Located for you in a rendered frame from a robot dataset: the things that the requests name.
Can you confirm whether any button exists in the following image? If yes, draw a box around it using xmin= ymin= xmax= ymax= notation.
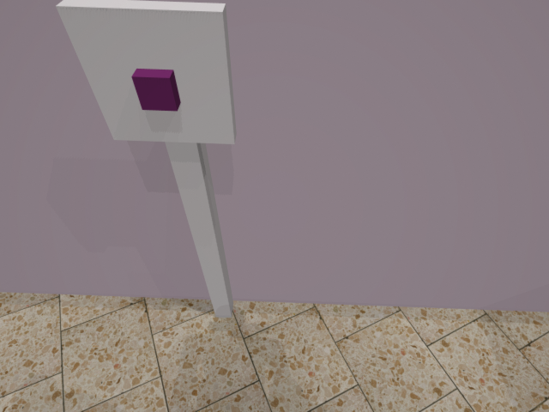
xmin=132 ymin=69 xmax=181 ymax=111

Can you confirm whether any panel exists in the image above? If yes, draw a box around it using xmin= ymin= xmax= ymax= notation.
xmin=56 ymin=0 xmax=237 ymax=318

